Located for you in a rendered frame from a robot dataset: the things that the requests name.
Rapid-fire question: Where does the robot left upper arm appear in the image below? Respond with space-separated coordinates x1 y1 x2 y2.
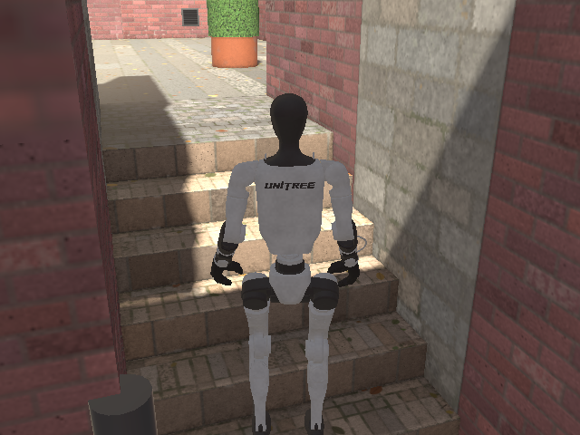
223 160 258 244

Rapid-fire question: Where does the robot right thigh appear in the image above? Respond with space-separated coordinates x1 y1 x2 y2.
304 273 339 363

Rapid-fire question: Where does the right robot forearm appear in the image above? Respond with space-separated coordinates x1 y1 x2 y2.
337 220 359 267

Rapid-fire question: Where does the robot right upper arm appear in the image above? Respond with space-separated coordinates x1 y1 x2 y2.
320 159 354 241

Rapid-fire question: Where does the left robot forearm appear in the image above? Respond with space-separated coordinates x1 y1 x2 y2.
214 221 238 267

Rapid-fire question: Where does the left robot hand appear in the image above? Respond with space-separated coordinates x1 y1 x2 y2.
210 252 243 285

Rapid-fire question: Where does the right robot hand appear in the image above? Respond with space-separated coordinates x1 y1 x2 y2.
327 260 360 287

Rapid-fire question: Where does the robot left shin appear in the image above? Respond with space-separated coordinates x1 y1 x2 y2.
248 334 269 431

